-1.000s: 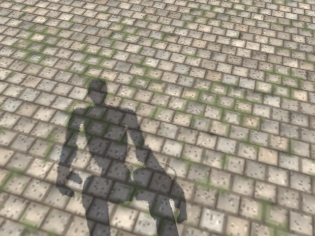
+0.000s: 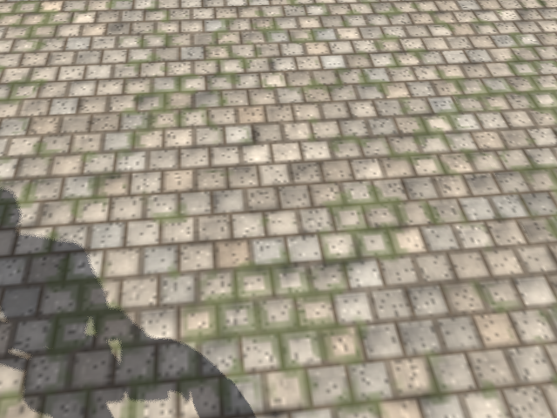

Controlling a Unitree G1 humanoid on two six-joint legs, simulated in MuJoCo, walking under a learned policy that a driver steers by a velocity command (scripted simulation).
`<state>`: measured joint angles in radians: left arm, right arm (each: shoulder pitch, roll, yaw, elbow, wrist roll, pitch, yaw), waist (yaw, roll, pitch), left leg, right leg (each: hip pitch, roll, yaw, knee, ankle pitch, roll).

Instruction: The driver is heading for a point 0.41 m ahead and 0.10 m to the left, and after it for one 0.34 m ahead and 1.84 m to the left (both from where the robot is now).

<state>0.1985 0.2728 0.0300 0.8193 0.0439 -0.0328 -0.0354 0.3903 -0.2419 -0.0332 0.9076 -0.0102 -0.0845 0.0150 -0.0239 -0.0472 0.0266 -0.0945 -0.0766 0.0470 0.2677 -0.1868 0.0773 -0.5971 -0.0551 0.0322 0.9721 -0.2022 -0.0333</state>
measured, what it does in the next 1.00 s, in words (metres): walks ahead, turning left: right foot, then left foot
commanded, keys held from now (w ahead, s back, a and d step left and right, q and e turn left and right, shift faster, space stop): w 0.04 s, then w+q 0.34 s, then q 0.62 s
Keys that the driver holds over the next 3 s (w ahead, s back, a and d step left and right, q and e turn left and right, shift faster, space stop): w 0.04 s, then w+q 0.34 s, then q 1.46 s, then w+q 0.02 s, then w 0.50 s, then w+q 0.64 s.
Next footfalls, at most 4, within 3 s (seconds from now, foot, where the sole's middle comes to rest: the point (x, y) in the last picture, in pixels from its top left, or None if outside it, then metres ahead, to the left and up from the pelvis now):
0.22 right None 0.29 -0.12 -0.78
0.70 left None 0.45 0.11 -0.78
1.24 right None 0.47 -0.08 -0.78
1.68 left None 0.30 0.06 -0.78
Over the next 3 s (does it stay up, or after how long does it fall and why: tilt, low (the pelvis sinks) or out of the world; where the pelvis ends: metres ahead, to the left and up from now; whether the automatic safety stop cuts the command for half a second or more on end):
stays up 0.50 0.42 0.00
